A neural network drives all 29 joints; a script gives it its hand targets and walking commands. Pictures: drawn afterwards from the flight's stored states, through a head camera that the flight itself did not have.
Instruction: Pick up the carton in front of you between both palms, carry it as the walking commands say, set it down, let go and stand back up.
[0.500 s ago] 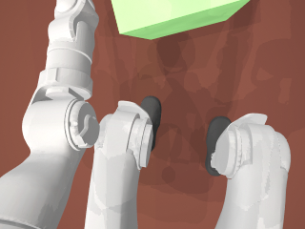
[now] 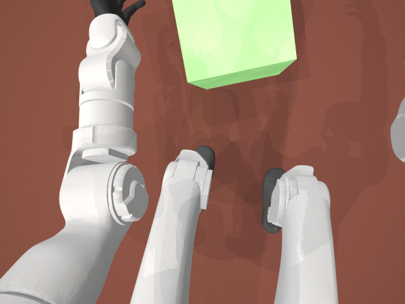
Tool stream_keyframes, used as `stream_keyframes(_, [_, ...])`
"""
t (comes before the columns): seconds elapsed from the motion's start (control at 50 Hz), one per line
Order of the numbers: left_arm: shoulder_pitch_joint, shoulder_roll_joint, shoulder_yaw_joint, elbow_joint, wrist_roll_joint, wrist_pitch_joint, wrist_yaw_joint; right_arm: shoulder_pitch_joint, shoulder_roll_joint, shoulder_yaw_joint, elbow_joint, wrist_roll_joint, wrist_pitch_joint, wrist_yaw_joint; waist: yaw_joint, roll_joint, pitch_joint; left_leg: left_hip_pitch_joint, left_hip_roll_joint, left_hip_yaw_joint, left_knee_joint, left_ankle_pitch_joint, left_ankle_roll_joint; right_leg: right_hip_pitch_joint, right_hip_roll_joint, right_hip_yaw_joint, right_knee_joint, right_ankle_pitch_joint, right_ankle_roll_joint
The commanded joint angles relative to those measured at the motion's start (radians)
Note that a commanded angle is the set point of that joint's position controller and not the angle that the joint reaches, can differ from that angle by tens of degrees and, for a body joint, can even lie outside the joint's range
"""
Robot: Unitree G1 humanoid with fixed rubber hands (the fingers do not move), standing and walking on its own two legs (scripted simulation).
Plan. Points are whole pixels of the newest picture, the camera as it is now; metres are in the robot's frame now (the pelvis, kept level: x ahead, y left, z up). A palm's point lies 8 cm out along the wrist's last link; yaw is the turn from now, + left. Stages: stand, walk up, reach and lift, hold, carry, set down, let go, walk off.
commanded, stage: set down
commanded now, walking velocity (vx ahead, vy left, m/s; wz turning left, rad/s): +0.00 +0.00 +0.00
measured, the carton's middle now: (234, 34) +0.56 +0.04 -0.37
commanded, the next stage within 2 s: let go in 0.42 s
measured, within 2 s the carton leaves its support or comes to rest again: neither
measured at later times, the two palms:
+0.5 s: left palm out of the picture +0.51 +0.21 +0.04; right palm out of the picture +0.62 -0.17 +0.04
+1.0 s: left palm out of the picture +0.38 +0.24 +0.15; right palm out of the picture +0.43 -0.19 +0.14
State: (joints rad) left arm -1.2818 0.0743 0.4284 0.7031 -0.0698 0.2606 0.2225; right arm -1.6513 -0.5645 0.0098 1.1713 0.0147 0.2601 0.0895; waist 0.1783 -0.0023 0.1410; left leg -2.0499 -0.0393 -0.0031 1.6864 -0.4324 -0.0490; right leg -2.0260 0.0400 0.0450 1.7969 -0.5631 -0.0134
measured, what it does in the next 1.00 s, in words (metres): rises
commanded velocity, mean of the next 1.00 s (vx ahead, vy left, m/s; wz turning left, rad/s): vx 0.00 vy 0.00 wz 0.00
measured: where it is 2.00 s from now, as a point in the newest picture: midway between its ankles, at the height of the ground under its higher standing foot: (235, 199)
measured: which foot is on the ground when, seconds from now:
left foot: down 0.00-1.00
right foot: down 0.00-1.00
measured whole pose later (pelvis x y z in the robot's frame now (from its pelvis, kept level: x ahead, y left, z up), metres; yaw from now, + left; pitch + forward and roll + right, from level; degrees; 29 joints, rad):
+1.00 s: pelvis +0.08 +0.02 +0.23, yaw -5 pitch +27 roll -1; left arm -0.26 0.16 0.13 0.50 0.02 0.10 -0.10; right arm -0.46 -0.18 -0.21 0.64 -0.10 0.11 -0.06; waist 0.12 0.02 -0.03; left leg -0.98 -0.01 -0.01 0.76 -0.26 0.01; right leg -0.93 0.04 0.08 0.77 -0.31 0.02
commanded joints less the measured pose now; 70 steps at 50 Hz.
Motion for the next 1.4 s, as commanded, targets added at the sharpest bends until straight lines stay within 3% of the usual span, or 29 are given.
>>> stream_keyframes(0.0, [-0.174, 0.123, 0.009, -0.153, 0.003, -0.006, -0.005, -0.325, -0.085, -0.02, -0.154, -0.013, -0.003, 0.002, 0.059, -0.26, -1.248, 0.628, -0.041, 0.132, -0.152, 0.366, -0.018, 0.733, 0.027, -0.032, -0.232, 0.35, 0.001])
stream_keyframes(0.14, [-0.098, 0.109, 0.007, -0.205, 0.004, 0.011, -0.022, -0.261, -0.066, -0.054, -0.203, -0.04, 0.016, 0.012, 0.057, -0.272, -1.276, 0.696, -0.045, 0.129, -0.287, 0.441, -0.018, 0.873, 0.032, -0.028, -0.359, 0.47, 0.008])
stream_keyframes(0.38, [-0.015, 0.057, 0.04, -0.218, 0.076, 0.002, -0.058, -0.159, -0.028, -0.148, -0.171, -0.113, -0.001, 0.043, 0.049, -0.217, -1.158, 0.861, -0.035, 0.122, -0.538, 0.484, -0.029, 0.992, 0.032, -0.018, -0.622, 0.516, 0.011])
stream_keyframes(0.46, [0.048, 0.031, 0.046, -0.219, 0.117, -0.012, -0.081, -0.077, 0.006, -0.205, -0.166, -0.158, -0.013, 0.044, 0.029, -0.194, -1.147, 0.936, -0.03, 0.116, -0.605, 0.504, -0.032, 1.037, 0.033, -0.017, -0.697, 0.551, 0.015])
stream_keyframes(0.54, [0.196, 0.032, 0.03, -0.251, 0.158, -0.04, -0.121, 0.082, 0.073, -0.264, -0.236, -0.201, -0.032, 0.012, 0.013, -0.18, -1.24, 1.019, -0.034, 0.115, -0.657, 0.583, -0.023, 1.164, 0.037, -0.015, -0.753, 0.703, 0.031])
stream_keyframes(0.64, [0.409, 0.082, -0.047, -0.289, 0.189, -0.083, -0.205, 0.363, 0.206, -0.311, -0.414, -0.223, -0.057, -0.079, -0.006, -0.167, -1.284, 1.095, -0.037, 0.107, -0.724, 0.624, 0.0, 1.318, 0.041, -0.006, -0.826, 0.831, 0.051])
stream_keyframes(0.7, [0.524, 0.119, -0.107, -0.296, 0.187, -0.1, -0.255, 0.511, 0.268, -0.303, -0.526, -0.204, -0.077, -0.133, -0.008, -0.143, -1.207, 1.182, -0.03, 0.093, -0.769, 0.589, 0.013, 1.331, 0.041, -0.002, -0.894, 0.753, 0.053])
stream_keyframes(0.78, [0.685, 0.143, -0.182, -0.283, 0.159, -0.121, -0.298, 0.695, 0.298, -0.28, -0.627, -0.172, -0.107, -0.169, -0.022, -0.11, -1.029, 1.339, -0.009, 0.066, -0.835, 0.516, 0.024, 1.278, 0.046, -0.017, -1.003, 0.529, 0.046])
stream_keyframes(0.92, [0.956, 0.168, -0.275, -0.287, 0.092, -0.176, -0.323, 1.006, 0.3, -0.231, -0.649, -0.113, -0.168, -0.152, -0.051, -0.039, -0.789, 1.571, 0.025, 0.011, -0.952, 0.439, 0.018, 1.261, 0.035, -0.038, -1.112, 0.316, 0.025])
stream_keyframes(1.0, [1.108, 0.175, -0.323, -0.322, 0.06, -0.204, -0.313, 1.169, 0.294, -0.205, -0.636, -0.088, -0.204, -0.133, -0.062, 0.005, -0.7, 1.703, 0.03, -0.018, -1.001, 0.49, 0.011, 1.293, 0.029, -0.045, -1.151, 0.316, 0.018])
stream_keyframes(1.14, [1.355, 0.19, -0.389, -0.406, 0.032, -0.239, -0.29, 1.446, 0.274, -0.176, -0.646, -0.065, -0.259, -0.114, -0.085, 0.06, -0.576, 1.923, 0.024, -0.048, -1.071, 0.698, 0.002, 1.41, 0.034, -0.043, -1.247, 0.39, 0.014])
stream_keyframes(1.3, [1.464, 0.217, -0.392, -0.409, 0.022, -0.249, -0.292, 1.662, 0.286, -0.134, -0.713, -0.058, -0.269, -0.093, -0.14, -0.038, -0.38, 1.911, -0.001, -0.019, -1.193, 0.582, 0.012, 1.695, 0.007, -0.032, -1.344, 0.506, 0.028])
stream_keyframes(1.38, [1.481, 0.23, -0.378, -0.38, 0.032, -0.239, -0.293, 1.75, 0.29, -0.107, -0.755, -0.045, -0.253, -0.075, -0.16, -0.058, -0.308, 1.921, -0.01, -0.007, -1.232, 0.537, 0.018, 1.797, -0.006, -0.025, -1.38, 0.573, 0.039])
